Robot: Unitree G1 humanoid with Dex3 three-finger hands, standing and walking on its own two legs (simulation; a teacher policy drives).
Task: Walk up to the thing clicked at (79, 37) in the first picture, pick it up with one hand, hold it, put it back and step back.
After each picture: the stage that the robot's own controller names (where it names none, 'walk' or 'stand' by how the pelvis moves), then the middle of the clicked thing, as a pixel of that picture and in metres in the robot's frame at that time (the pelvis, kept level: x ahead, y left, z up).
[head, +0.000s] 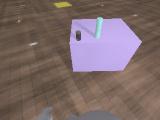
stand; (78, 35) +0.99 +0.22 -0.07
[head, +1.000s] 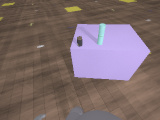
walk; (79, 41) +0.90 +0.24 -0.06
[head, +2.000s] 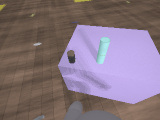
walk; (71, 57) +0.53 +0.24 -0.05
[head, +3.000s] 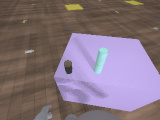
stand; (68, 67) +0.45 +0.22 -0.06
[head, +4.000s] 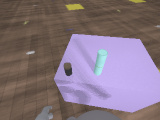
stand; (68, 69) +0.44 +0.22 -0.07
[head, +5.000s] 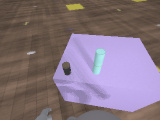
stand; (66, 68) +0.44 +0.23 -0.07
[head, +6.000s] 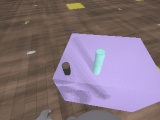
stand; (66, 69) +0.44 +0.24 -0.07
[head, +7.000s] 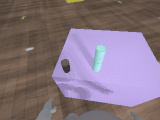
rise first; (66, 66) +0.44 +0.24 -0.07
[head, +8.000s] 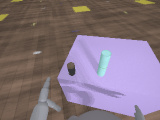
rise first; (71, 69) +0.44 +0.22 -0.07
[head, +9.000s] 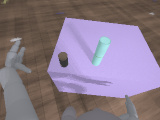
go down; (63, 60) +0.46 +0.20 -0.03
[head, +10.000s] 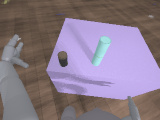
go down; (63, 59) +0.46 +0.20 -0.02
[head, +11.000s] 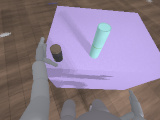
close in; (57, 53) +0.46 +0.21 +0.02
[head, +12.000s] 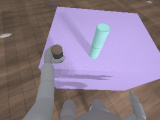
lift; (57, 54) +0.46 +0.20 +0.03
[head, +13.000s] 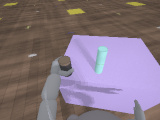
lift; (65, 66) +0.32 +0.17 +0.15
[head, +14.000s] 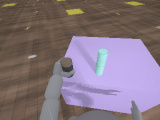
hold; (67, 67) +0.32 +0.17 +0.13
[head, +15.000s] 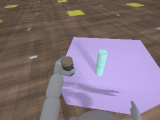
hold; (68, 66) +0.33 +0.16 +0.14
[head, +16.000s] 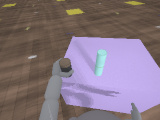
hold; (66, 68) +0.32 +0.17 +0.13
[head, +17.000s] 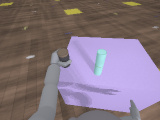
crouch; (64, 58) +0.39 +0.19 +0.15
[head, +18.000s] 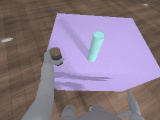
lower; (56, 57) +0.45 +0.21 +0.02
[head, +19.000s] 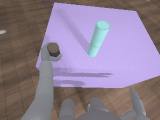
lower; (54, 52) +0.47 +0.21 +0.03
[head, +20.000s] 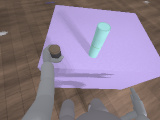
lower; (56, 54) +0.46 +0.21 +0.03
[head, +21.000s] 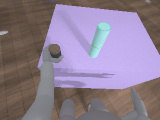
lower; (56, 53) +0.46 +0.21 +0.03
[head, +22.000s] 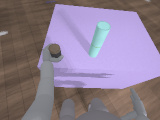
lower; (55, 53) +0.46 +0.21 +0.03
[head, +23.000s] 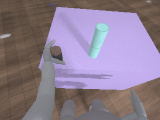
withdraw; (57, 55) +0.46 +0.21 +0.02
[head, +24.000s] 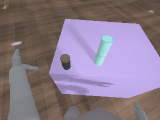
sink last; (65, 62) +0.44 +0.19 -0.01
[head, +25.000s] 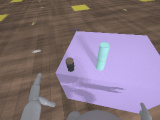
stand; (70, 64) +0.46 +0.22 -0.02
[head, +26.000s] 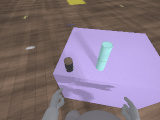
stand; (68, 65) +0.44 +0.21 -0.01
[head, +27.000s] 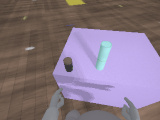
stand; (68, 64) +0.44 +0.21 -0.01
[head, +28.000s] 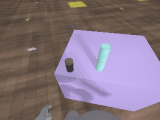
stand; (69, 65) +0.45 +0.21 -0.03
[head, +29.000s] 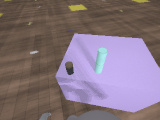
stand; (69, 68) +0.45 +0.22 -0.07
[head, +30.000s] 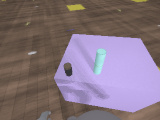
stand; (68, 69) +0.44 +0.22 -0.07
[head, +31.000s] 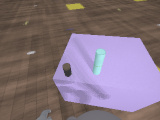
stand; (67, 70) +0.43 +0.23 -0.07
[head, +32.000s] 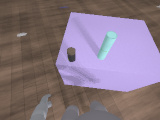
walk; (71, 55) +0.49 +0.17 -0.06
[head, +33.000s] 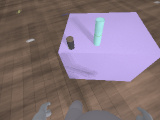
walk; (70, 43) +0.66 +0.24 -0.04
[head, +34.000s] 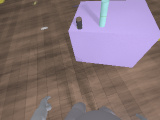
walk; (79, 23) +0.95 +0.23 -0.04
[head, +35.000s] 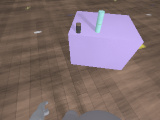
stand; (78, 28) +1.04 +0.21 -0.05
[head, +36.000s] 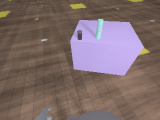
stand; (79, 35) +1.05 +0.22 -0.07
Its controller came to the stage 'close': yes
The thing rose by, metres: 0.21
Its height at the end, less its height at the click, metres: +0.00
